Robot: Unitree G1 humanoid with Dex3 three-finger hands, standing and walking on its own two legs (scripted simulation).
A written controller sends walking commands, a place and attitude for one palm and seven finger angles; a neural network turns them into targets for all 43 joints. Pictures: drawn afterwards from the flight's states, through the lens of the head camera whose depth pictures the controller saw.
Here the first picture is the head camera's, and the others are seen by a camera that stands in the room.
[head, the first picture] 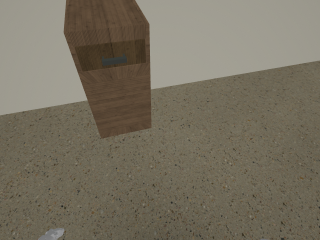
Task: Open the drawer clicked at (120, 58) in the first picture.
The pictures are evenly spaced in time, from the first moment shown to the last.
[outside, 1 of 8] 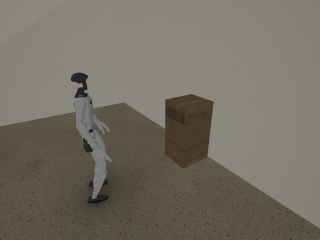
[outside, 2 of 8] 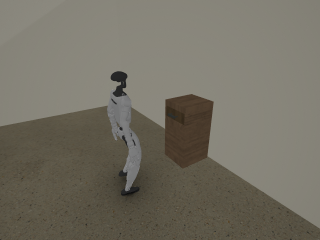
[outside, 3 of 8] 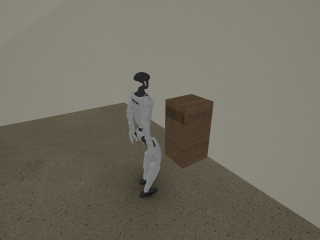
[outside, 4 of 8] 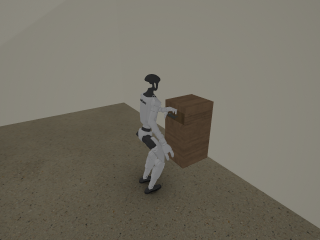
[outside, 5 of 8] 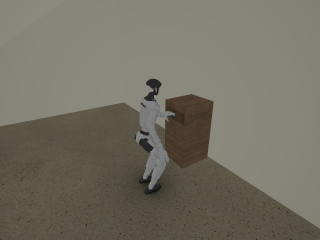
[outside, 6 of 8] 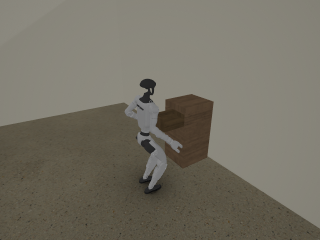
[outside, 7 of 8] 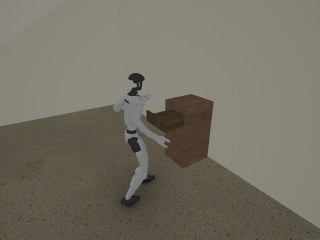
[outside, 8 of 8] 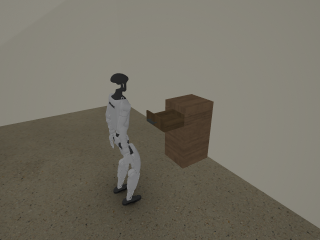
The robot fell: no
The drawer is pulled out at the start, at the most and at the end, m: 0.00 0.30 0.30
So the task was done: yes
